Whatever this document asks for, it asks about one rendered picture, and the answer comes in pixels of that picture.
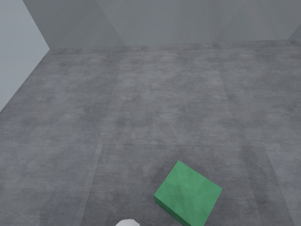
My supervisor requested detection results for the carton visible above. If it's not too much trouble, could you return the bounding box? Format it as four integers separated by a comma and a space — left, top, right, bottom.
154, 161, 222, 226

